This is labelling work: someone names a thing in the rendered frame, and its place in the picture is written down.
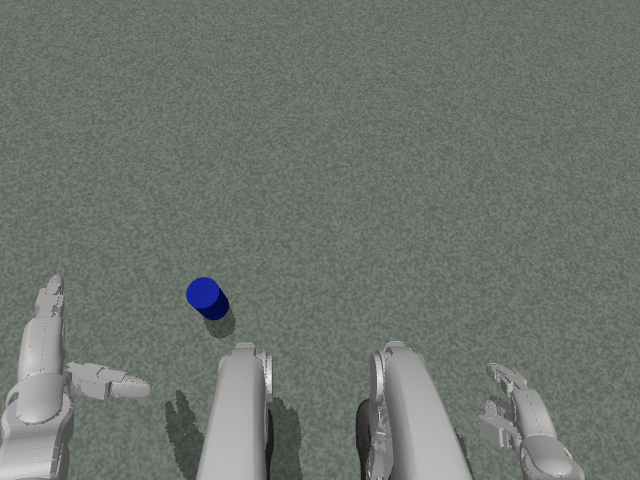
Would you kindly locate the left robot hand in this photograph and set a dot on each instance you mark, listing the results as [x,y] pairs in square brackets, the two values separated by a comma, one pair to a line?
[42,352]

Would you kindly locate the right robot foot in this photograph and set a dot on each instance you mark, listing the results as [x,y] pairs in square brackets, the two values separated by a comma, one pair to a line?
[363,437]

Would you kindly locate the left robot arm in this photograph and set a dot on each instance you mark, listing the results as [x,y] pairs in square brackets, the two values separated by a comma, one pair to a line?
[37,425]

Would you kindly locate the can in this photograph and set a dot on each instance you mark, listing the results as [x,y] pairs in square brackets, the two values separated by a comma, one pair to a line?
[207,298]

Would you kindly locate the right robot hand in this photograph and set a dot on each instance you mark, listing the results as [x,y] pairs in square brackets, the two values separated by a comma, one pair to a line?
[505,424]

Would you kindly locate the right robot arm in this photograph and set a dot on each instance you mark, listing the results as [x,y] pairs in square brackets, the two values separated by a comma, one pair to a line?
[546,458]

